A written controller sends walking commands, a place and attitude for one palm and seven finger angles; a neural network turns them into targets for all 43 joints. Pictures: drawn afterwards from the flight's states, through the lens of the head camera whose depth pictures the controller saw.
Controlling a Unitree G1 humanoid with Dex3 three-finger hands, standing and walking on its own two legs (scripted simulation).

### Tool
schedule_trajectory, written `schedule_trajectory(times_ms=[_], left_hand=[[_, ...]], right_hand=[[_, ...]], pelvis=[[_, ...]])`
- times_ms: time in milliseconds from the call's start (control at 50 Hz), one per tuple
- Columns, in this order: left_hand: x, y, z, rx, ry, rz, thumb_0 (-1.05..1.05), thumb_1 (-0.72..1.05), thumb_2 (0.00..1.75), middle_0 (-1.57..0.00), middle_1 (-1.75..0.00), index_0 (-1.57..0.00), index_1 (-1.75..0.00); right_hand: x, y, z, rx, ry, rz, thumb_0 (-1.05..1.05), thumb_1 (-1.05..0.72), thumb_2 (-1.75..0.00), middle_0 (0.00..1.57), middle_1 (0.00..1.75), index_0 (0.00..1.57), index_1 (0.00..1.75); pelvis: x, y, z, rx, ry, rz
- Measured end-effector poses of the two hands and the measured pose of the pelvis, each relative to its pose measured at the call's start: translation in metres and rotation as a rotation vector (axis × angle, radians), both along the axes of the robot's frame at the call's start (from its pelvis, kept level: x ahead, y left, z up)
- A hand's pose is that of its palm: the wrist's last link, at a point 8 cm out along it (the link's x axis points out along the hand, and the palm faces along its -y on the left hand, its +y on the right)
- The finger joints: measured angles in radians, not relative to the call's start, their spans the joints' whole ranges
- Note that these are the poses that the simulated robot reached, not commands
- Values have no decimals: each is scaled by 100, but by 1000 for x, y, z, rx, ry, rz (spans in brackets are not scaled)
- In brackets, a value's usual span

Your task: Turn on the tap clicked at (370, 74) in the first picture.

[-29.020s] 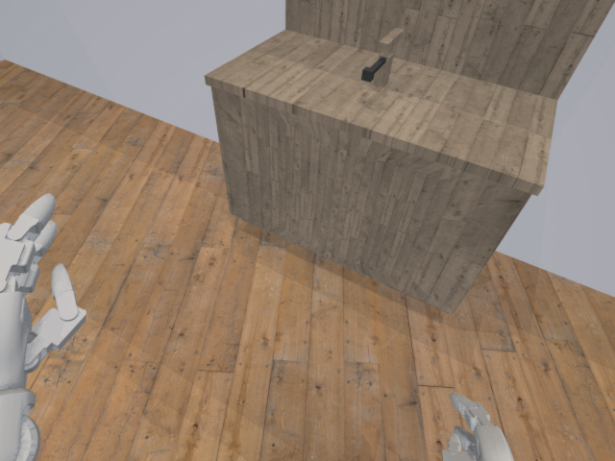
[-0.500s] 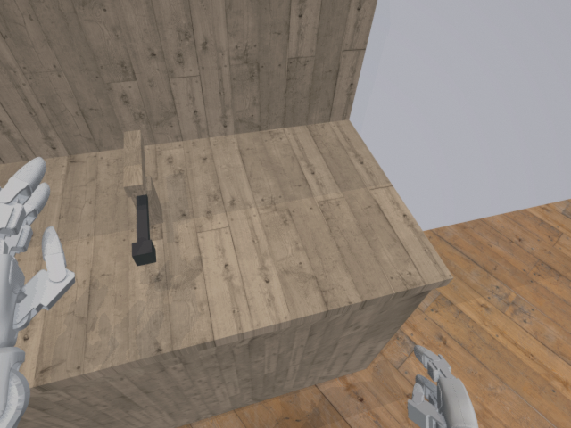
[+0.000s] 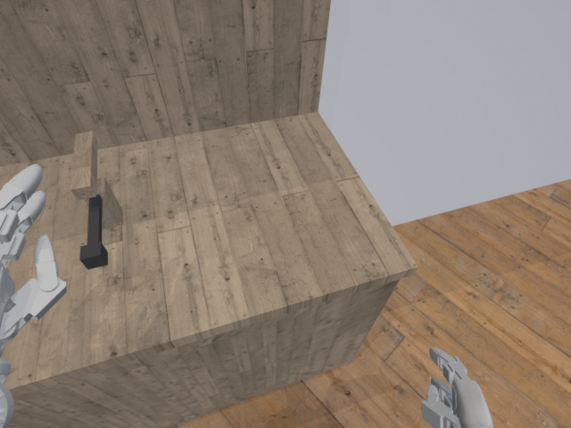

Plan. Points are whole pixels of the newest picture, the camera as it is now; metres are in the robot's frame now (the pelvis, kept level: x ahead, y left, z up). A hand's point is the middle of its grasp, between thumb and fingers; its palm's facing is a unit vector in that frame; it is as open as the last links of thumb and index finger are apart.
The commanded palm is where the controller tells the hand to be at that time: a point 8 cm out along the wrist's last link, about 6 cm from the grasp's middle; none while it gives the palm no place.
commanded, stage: shuffle to correct the standing spot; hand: left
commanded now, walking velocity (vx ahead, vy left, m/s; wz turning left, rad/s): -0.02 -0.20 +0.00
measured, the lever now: (94, 255) +0.34 +0.31 +0.02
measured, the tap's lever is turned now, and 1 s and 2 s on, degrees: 0 0 0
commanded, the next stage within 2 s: come to a stop and stand still in 0.08 s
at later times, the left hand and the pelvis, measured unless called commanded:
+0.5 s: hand (25, 261) +0.24 +0.27 +0.18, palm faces +0.38 -0.79 -0.48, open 7.4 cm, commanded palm +0.16 +0.28 +0.18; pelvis +0.00 +0.00 +0.00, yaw +1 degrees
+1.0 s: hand out of the picture +0.21 +0.36 +0.18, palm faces +0.43 -0.84 -0.33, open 7.4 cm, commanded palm +0.15 +0.39 +0.18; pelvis -0.01 +0.11 +0.00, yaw +0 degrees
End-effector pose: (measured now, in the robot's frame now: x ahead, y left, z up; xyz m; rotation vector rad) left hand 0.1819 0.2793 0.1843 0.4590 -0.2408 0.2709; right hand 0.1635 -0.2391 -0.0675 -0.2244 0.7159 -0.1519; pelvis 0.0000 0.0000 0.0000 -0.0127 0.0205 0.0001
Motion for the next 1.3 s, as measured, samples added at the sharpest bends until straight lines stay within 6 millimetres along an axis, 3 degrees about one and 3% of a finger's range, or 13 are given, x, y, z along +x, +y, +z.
schedule_trajectory(times_ms=[180, 360, 440, 500, 560, 720, 800, 880, 940, 1020, 1120, 1200, 1300], left_hand=[[-1, -10, -6, -14, 17, 2, 1, 89, 90, -21, -30, -21, -30], [2, -6, -7, -26, 17, 34, 1, 89, 90, -21, -30, -21, -30], [1, 2, -8, -22, 33, 53, 1, 89, 90, -21, -30, -21, -30], [14, 33, 14, 114, -37, 71, 2, 88, 90, -22, -30, -22, -30], [22, 59, 23, 102, -107, 136, 1, 89, 90, -21, -30, -22, -30], [6, 37, -26, -36, 72, -48, 1, 90, 90, -20, -30, -21, -30], [-6, 68, -33, -33, 80, -27, 1, 89, 90, -21, -30, -22, -30], [-10, 107, -18, -5, -30, 58, 2, 89, 90, -22, -30, -22, -30], [-10, 122, -4, -4, -124, 86, 2, 89, 90, -21, -30, -22, -30], [-8, 125, 2, -11, -167, 55, 2, 89, 90, -21, -30, -21, -30], [-3, 127, -12, -16, -89, 16, 1, 89, 90, -20, -30, -21, -30], [-4, 132, -16, -18, -39, 12, 1, 89, 90, -21, -30, -21, -30], [-16, 135, -5, 13, -66, 9, 2, 89, 90, -21, -30, -21, -30]], right_hand=[[-7, -16, -2, -6, 14, -24, 2, -90, -89, 20, 30, 20, 30], [-5, -6, -5, 11, 40, 0, 2, -90, -89, 20, 30, 20, 30], [3, 5, -4, 23, 37, 16, 2, -90, -89, 20, 30, 20, 30], [5, 17, -4, 10, 46, 63, 2, -90, -89, 20, 30, 20, 30], [7, 26, -2, 20, 25, 79, 2, -90, -89, 20, 30, 21, 30], [-4, 56, 4, 30, -26, 24, 2, -90, -89, 20, 30, 21, 30], [-13, 77, 10, -14, 10, 36, 2, -90, -89, 20, 30, 20, 30], [-13, 101, 11, -39, 25, 85, 2, -90, -89, 20, 30, 20, 30], [-8, 121, 11, -32, 9, 121, 2, -90, -89, 20, 30, 21, 30], [1, 144, 12, 3, -32, 143, 2, -90, -89, 20, 30, 21, 30], [4, 163, 12, 41, -60, 140, 2, -90, -89, 20, 30, 21, 30], [-1, 166, 11, 39, -42, 135, 2, -90, -89, 20, 30, 21, 30], [-14, 158, 10, 15, -9, 121, 2, -90, -89, 20, 30, 21, 30]], pelvis=[[1, -11, -2, 3, 1, 1], [4, -8, 2, -3, -4, 11], [8, -1, 3, -5, -7, 14], [3, 2, 5, -3, -8, 14], [-3, 11, 4, 4, -8, -5], [-7, 52, 3, -5, -17, -21], [-8, 66, 4, -10, -19, -10], [-9, 82, 4, -15, -24, 7], [-9, 95, 3, -15, -29, 11], [-8, 110, 2, -6, -34, 2], [-9, 120, 0, 2, -34, -12], [-14, 125, 2, -15, -39, -5], [-21, 127, 3, -18, -40, -2]])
